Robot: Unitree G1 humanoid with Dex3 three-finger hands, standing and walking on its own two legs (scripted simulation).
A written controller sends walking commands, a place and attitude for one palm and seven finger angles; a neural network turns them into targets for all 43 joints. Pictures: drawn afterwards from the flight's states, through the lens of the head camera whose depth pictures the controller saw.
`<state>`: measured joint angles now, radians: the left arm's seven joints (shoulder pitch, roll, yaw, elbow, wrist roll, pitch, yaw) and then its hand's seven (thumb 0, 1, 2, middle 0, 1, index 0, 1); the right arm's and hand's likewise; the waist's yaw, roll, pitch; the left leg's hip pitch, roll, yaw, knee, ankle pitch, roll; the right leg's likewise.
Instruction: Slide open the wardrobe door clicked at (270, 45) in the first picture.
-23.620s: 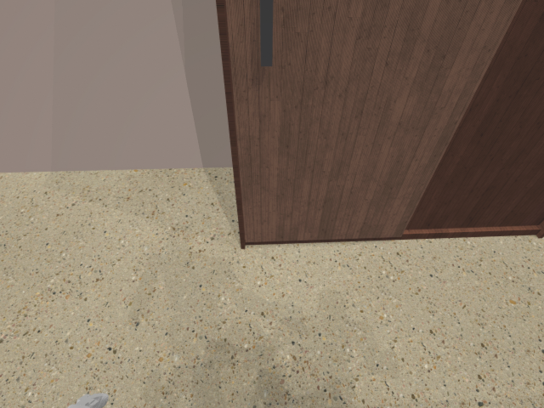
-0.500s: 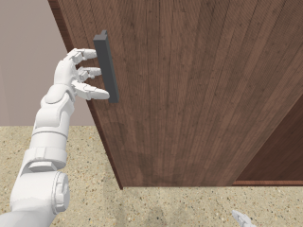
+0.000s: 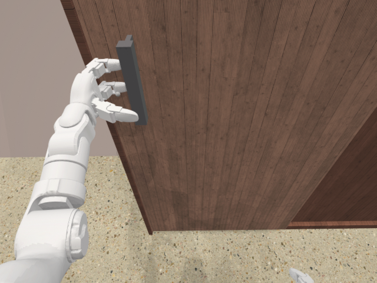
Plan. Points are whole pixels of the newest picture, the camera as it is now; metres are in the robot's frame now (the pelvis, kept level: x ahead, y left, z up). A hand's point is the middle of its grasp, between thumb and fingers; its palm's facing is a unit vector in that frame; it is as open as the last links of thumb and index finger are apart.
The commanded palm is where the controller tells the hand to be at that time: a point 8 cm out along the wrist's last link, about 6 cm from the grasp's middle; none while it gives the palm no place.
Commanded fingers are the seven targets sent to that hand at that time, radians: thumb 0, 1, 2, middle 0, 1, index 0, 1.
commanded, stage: slide the fingers in behind the handle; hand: left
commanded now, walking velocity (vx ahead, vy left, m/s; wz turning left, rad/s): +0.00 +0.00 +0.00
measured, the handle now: (136, 82) +0.48 +0.14 +0.19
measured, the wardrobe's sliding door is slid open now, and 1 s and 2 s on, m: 0.00 0.00 0.00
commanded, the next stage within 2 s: grip the handle and tug to test in 1.46 s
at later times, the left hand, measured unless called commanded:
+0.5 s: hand (126, 95) +0.43 +0.15 +0.20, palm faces +0.06 -1.00 +0.00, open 14.0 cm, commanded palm +0.40 +0.20 +0.20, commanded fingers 0.00 -0.50 0.30 -0.30 -1.20 -0.30 -1.20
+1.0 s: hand (139, 95) +0.43 +0.12 +0.20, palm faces +0.04 -1.00 +0.01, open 14.0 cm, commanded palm +0.40 +0.18 +0.20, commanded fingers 0.00 -0.50 0.30 -0.30 -1.20 -0.30 -1.20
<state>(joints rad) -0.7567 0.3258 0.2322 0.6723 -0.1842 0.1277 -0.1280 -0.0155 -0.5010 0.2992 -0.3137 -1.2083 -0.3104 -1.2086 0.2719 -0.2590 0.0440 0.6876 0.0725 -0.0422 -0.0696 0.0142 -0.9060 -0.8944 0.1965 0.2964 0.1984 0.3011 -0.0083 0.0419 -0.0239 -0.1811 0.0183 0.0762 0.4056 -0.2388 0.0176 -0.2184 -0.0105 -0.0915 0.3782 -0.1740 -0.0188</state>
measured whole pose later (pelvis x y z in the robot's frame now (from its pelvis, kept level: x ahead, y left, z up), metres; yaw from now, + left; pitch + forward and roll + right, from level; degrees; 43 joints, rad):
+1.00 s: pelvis +0.01 +0.00 +0.00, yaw +0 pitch +0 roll +0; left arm -0.72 0.21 0.16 0.53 -0.17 0.23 -0.01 -0.02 -0.50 0.30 -0.30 -1.20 -0.30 -1.20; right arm 0.21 -0.24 0.05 0.68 0.06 0.00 -0.07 0.01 -0.91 -0.89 0.20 0.30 0.20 0.30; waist 0.01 0.04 -0.02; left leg -0.14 0.02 0.07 0.38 -0.24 0.01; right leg -0.18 -0.01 -0.09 0.37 -0.18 -0.02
